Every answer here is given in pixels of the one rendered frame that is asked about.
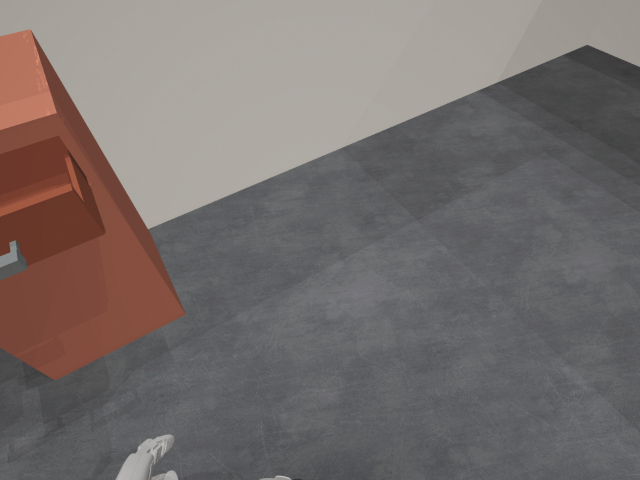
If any handle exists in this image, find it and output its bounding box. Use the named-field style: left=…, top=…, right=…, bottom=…
left=0, top=240, right=27, bottom=280

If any drawer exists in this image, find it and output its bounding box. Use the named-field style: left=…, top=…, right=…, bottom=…
left=0, top=136, right=106, bottom=266

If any cabinet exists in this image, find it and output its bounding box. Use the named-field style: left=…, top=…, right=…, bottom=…
left=0, top=29, right=186, bottom=380

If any robot left hand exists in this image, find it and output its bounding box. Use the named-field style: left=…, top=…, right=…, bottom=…
left=116, top=435, right=178, bottom=480

